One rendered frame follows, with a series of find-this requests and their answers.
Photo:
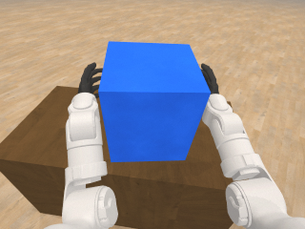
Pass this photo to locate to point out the robot left upper arm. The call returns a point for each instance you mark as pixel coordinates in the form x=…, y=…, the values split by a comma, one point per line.
x=89, y=208

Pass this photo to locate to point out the robot left forearm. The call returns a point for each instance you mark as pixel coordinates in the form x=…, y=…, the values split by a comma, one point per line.
x=84, y=144

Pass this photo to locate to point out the left robot hand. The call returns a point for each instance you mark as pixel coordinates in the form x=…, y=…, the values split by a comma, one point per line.
x=87, y=80

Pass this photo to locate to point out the carton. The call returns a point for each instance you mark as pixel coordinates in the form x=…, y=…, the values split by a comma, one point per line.
x=152, y=98

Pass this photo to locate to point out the right robot hand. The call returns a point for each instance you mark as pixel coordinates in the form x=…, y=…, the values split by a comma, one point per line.
x=210, y=78

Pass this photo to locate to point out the pedestal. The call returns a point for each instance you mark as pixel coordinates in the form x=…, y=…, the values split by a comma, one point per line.
x=164, y=194

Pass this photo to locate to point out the robot right forearm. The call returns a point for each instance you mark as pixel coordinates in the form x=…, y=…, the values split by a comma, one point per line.
x=238, y=160

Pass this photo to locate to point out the robot right upper arm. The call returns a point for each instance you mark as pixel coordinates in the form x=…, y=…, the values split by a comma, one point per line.
x=257, y=204

